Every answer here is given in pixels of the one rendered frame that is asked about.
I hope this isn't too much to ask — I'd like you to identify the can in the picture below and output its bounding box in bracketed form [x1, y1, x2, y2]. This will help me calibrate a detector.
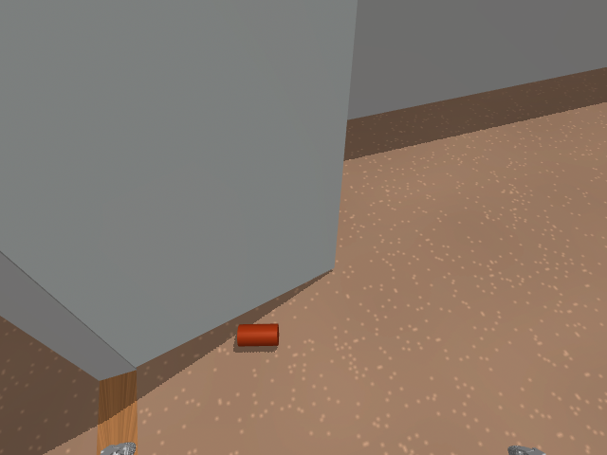
[237, 323, 279, 346]

